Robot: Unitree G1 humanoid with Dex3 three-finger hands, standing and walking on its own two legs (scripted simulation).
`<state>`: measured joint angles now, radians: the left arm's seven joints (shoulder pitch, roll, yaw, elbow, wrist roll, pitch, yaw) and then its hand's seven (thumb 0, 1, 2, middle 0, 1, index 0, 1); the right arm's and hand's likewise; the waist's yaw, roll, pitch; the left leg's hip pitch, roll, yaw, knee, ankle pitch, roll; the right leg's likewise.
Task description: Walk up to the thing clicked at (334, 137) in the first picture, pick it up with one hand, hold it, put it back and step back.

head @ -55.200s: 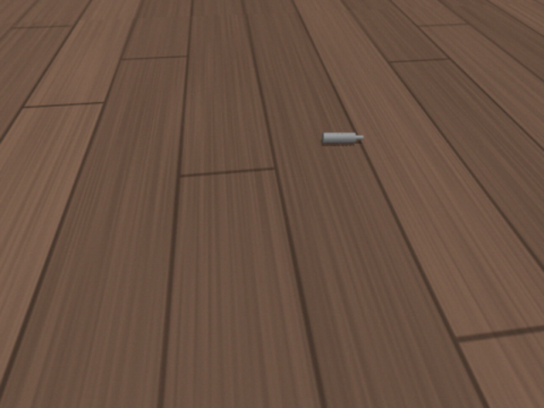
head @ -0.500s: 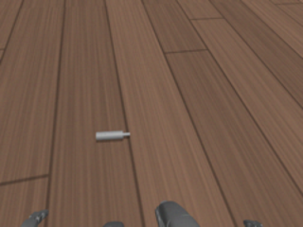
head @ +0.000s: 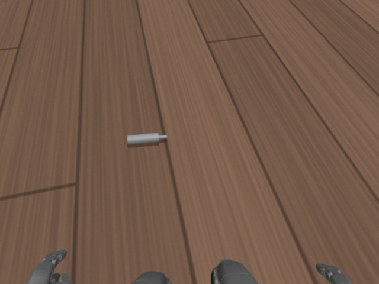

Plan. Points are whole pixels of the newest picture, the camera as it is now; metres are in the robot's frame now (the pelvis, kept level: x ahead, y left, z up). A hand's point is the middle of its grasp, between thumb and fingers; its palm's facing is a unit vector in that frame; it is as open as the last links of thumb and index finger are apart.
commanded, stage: step back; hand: left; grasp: from above
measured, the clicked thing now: (147, 138) +0.90 +0.24 -0.72
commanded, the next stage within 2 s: stand in 1.54 s
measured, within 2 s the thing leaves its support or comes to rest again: neither
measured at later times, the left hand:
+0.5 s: hand out of the picture -0.10 +0.23 -0.13, palm faces -0.07 -0.91 -0.41, open 7.4 cm
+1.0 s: hand out of the picture -0.11 +0.24 -0.13, palm faces +0.00 -0.92 -0.38, open 7.4 cm
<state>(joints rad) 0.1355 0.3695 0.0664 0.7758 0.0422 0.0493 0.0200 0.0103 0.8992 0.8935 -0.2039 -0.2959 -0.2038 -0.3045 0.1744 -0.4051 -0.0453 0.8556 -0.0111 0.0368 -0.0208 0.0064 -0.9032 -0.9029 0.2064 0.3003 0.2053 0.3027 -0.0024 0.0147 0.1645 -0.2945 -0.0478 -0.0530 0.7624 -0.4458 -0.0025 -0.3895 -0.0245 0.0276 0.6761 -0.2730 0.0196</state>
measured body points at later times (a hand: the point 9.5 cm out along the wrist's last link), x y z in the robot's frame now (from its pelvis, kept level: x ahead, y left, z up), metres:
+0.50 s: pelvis -0.17 -0.03 +0.01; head -0.14 -0.05 +0.45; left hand -0.09 +0.28 -0.10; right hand -0.08 -0.35 -0.12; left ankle -0.08 +0.11 -0.68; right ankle -0.19 -0.15 -0.72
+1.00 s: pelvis -0.18 -0.03 +0.01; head -0.16 -0.03 +0.46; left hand -0.11 +0.29 -0.11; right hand -0.13 -0.35 -0.11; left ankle -0.21 +0.10 -0.72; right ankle -0.14 -0.16 -0.71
